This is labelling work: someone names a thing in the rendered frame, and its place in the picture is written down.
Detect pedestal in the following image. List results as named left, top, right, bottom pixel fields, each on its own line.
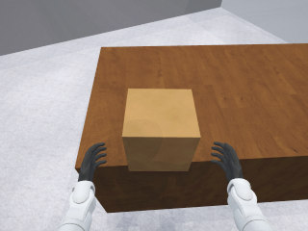
left=74, top=43, right=308, bottom=214

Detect left robot forearm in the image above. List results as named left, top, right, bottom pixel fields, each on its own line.
left=56, top=180, right=96, bottom=231

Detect robot right hand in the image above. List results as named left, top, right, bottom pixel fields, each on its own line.
left=210, top=141, right=244, bottom=183

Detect right robot forearm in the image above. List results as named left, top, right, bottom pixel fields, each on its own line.
left=227, top=178, right=274, bottom=231

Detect robot left hand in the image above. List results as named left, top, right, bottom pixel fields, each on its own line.
left=78, top=142, right=107, bottom=182

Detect carton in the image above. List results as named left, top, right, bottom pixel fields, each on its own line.
left=122, top=89, right=201, bottom=171

